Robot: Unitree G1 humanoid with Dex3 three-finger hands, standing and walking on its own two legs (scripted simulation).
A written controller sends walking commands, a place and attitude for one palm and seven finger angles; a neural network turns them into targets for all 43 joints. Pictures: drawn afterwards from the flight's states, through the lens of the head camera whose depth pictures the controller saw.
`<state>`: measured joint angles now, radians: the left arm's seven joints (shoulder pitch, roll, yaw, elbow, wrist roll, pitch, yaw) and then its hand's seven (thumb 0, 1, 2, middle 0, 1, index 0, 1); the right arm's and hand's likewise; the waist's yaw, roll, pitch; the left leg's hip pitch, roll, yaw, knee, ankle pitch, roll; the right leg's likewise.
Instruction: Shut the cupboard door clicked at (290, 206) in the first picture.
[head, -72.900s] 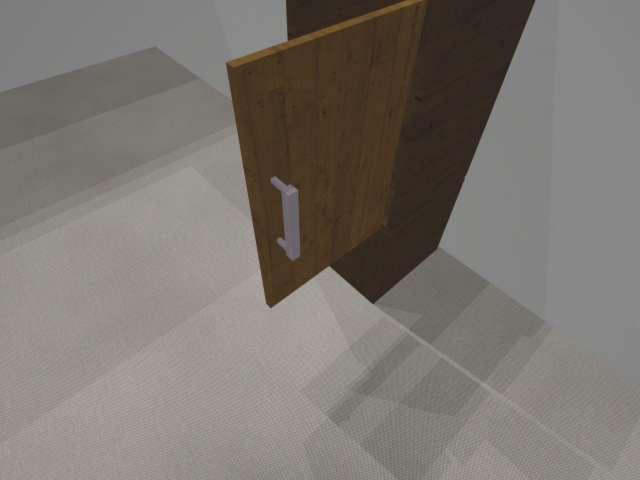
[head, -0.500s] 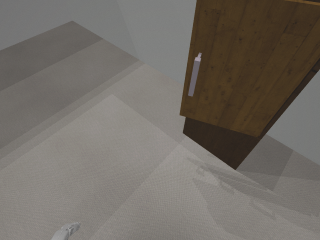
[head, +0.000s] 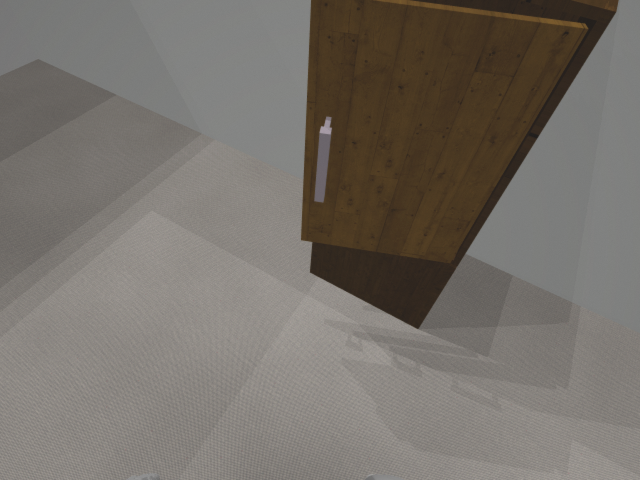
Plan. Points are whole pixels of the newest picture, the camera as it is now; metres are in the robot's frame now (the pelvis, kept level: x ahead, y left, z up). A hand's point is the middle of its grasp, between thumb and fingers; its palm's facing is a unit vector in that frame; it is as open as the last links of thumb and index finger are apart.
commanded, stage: take the last steps up to it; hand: left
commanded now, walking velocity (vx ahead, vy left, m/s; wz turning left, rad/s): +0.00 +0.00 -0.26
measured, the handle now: (323, 161) +0.68 +0.02 -0.04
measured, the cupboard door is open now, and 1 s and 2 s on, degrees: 22 22 22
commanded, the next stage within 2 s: come to a stop and stand still in 0.70 s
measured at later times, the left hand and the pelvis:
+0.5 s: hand out of the picture +0.09 +0.17 -0.19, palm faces -0.08 -0.99 -0.15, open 7.4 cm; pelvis +0.08 -0.02 -0.01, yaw -6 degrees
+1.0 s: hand (284, 375) +0.29 +0.07 -0.17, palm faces -0.12 -0.97 -0.22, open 7.3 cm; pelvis +0.20 -0.10 +0.00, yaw -8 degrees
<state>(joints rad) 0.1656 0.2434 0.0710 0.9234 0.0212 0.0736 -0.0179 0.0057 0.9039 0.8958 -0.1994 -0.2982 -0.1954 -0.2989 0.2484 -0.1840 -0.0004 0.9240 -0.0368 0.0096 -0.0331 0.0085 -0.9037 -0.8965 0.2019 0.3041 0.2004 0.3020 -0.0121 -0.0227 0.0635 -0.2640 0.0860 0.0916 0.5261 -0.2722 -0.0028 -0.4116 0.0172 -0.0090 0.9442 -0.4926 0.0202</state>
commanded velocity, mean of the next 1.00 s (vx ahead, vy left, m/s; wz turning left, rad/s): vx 0.11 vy -0.03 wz -0.09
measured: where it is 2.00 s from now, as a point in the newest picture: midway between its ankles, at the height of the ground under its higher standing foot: outside the picture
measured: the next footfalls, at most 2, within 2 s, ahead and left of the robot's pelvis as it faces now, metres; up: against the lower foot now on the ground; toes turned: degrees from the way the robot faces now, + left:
right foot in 0.14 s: +0.03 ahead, -0.14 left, +0.00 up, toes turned -4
left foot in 0.42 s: +0.14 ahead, +0.09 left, +0.00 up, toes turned +2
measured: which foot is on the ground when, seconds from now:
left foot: down 0.00-0.14, up 0.16-0.40, down 0.42-0.78, up 0.80-1.00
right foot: up 0.00-0.12, down 0.14-0.42, up 0.44-0.76, down 0.78-1.00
